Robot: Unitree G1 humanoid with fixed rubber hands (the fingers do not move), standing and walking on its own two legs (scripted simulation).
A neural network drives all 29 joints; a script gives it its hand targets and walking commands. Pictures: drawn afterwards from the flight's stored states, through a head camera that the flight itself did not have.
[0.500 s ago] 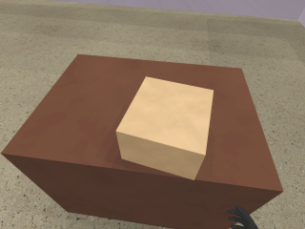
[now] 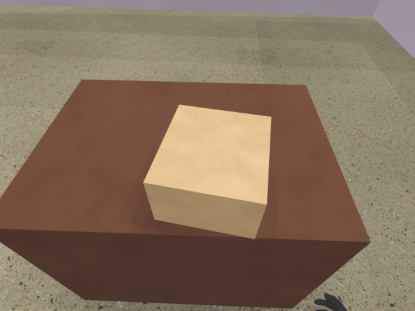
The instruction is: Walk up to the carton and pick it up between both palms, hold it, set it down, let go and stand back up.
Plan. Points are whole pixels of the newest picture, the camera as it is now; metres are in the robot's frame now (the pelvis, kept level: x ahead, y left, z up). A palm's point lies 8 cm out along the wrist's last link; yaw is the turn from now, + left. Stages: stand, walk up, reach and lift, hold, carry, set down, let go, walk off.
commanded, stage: reach and lift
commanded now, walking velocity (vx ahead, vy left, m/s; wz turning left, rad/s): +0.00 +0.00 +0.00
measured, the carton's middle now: (214, 167) +0.44 +0.01 +0.00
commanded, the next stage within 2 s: none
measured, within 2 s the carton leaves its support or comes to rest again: neither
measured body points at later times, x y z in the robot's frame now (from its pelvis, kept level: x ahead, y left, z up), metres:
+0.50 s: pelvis +0.00 -0.01 +0.01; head -0.02 +0.02 +0.46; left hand +0.16 +0.25 -0.07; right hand +0.16 -0.24 -0.05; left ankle +0.01 +0.12 -0.73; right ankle -0.02 -0.12 -0.73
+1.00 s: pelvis +0.00 +0.02 +0.02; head -0.02 +0.03 +0.46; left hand +0.17 +0.27 -0.02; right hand +0.18 -0.20 -0.01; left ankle +0.01 +0.12 -0.73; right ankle -0.02 -0.12 -0.73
